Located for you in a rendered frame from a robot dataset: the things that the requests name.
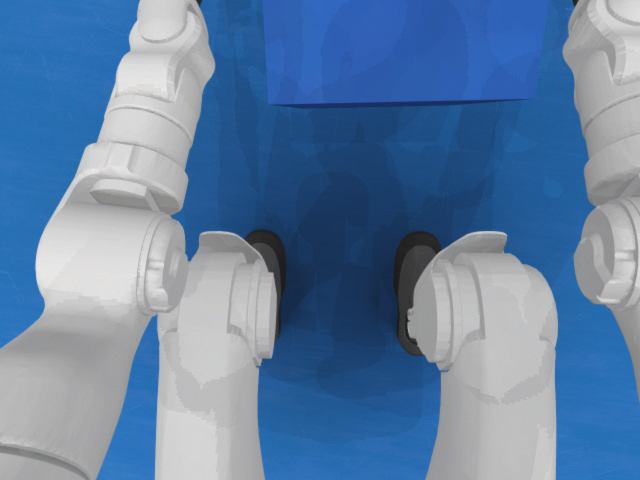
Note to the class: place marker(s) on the right robot foot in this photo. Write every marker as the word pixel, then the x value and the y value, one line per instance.
pixel 415 251

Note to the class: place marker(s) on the carton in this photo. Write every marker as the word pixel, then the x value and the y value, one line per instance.
pixel 387 53

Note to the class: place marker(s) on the robot right upper arm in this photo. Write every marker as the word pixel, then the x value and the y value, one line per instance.
pixel 607 267

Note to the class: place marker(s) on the robot left thigh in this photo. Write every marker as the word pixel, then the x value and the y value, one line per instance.
pixel 207 405

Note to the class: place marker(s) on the robot left upper arm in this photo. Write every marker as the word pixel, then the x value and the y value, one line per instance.
pixel 104 272

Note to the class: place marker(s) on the left robot forearm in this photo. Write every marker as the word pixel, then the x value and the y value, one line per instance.
pixel 140 156

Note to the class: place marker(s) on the right robot forearm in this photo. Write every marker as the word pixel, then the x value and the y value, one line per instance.
pixel 603 52

